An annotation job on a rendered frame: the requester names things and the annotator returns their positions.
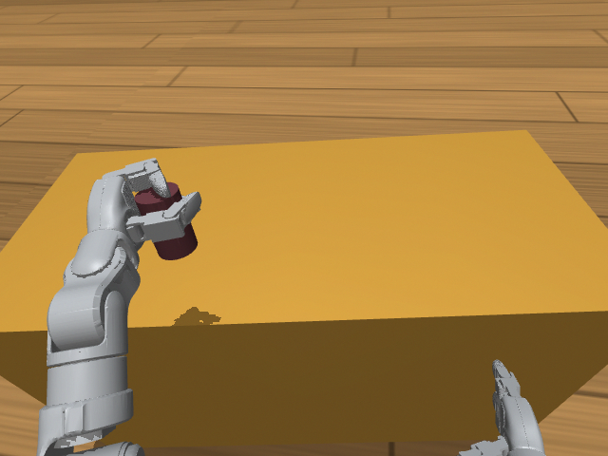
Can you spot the left robot hand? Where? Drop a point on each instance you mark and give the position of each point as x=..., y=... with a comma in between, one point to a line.
x=111, y=205

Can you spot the left robot arm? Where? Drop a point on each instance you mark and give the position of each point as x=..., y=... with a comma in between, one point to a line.
x=87, y=395

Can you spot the right robot hand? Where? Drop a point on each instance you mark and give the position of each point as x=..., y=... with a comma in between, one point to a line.
x=515, y=419

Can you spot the can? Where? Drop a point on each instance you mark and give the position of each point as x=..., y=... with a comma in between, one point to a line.
x=149, y=201

